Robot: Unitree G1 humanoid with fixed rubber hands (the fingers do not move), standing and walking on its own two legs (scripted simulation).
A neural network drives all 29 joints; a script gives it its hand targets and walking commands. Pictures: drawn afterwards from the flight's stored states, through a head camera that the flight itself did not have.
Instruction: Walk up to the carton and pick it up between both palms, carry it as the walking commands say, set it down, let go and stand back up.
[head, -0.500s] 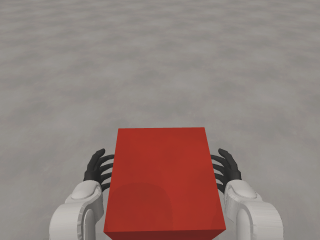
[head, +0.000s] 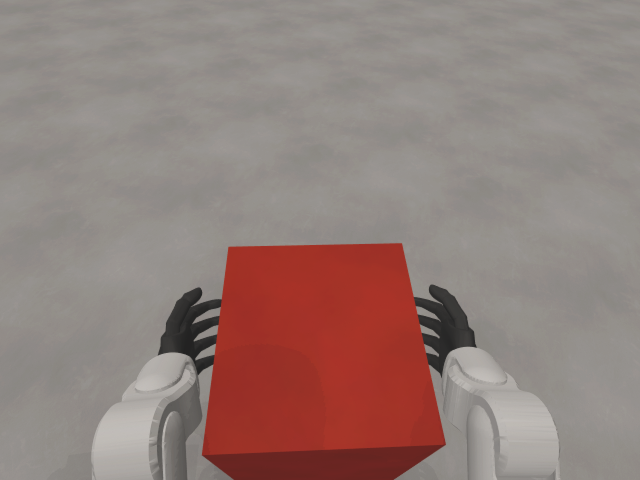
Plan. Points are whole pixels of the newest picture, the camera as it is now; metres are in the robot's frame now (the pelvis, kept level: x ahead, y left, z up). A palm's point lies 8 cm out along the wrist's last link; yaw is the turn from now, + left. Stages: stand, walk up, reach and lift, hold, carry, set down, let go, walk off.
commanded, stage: carry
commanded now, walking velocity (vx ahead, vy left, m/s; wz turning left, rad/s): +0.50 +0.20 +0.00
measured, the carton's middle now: (317, 372) +0.26 +0.00 +0.01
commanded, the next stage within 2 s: none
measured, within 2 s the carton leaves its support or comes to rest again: neither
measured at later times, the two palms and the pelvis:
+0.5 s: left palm (165, 183) +0.52 +0.22 +0.10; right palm (357, 179) +0.53 -0.07 +0.10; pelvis +0.28 +0.06 +0.02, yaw +2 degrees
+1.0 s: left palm (154, 122) +0.68 +0.27 +0.11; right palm (318, 123) +0.68 -0.02 +0.11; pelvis +0.44 +0.12 +0.01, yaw +0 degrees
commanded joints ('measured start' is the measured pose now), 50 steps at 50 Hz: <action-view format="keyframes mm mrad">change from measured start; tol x16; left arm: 1 -389 -848 -655 -116 -315 -15 -146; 50 -387 -840 -640 -74 -300 -41 -139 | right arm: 1 -380 890 590 -116 300 -21 139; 50 -389 861 601 -94 280 -32 145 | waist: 1 14 191 -283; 18 37 111 -251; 21 48 -198 -335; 32 17 -64 -340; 35 17 226 -347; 50 22 90 -334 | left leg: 1 540 302 -501 -322 -49 161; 10 465 224 -193 -420 0 152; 18 444 117 8 -8 844 22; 19 295 96 13 157 686 -14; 21 -73 -73 -120 561 -266 -55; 22 -87 -8 -213 581 -312 -44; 29 111 -34 -38 -39 -90 -59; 35 515 281 -304 -103 991 54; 44 346 134 -96 -28 627 -51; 50 426 154 -119 -32 845 -39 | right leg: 1 -461 51 54 278 39 -54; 15 -262 171 -158 -357 304 -73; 18 83 200 -208 -507 471 -104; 20 462 -142 249 -522 867 -276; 22 429 -232 328 -583 1114 -334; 31 234 -16 -113 -439 833 -79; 36 -150 102 -81 -240 -22 9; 39 -56 94 -75 -410 102 -4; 44 164 7 -66 -397 800 -37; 50 88 56 -105 -395 603 -17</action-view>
